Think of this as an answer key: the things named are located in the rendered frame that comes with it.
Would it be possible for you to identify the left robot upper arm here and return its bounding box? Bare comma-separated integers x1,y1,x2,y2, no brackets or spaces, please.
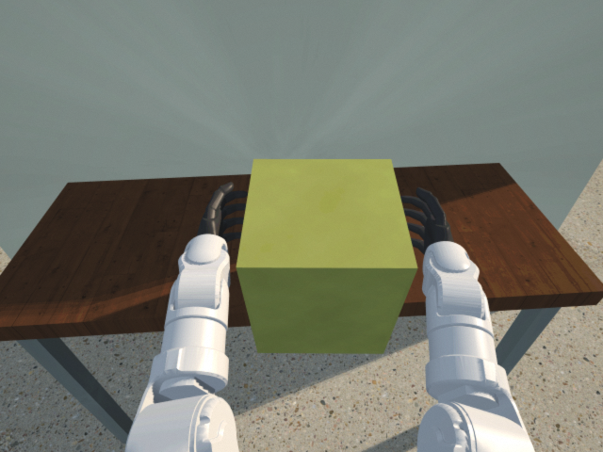
126,394,239,452

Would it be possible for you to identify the right robot forearm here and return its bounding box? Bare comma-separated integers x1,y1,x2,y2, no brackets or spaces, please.
422,241,535,452

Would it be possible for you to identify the right robot hand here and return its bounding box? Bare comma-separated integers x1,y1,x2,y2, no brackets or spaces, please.
400,187,454,255

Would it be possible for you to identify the left robot hand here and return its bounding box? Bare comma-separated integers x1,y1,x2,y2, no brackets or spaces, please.
197,182,248,242

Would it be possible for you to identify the right robot upper arm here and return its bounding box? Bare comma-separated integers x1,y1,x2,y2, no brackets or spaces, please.
416,401,534,452

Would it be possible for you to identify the carton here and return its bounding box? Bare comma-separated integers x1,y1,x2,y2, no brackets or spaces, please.
236,159,417,354

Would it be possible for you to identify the left robot forearm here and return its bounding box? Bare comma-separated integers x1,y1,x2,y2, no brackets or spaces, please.
125,234,231,452

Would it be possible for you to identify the table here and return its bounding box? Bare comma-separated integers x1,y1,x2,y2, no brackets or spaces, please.
0,163,603,444

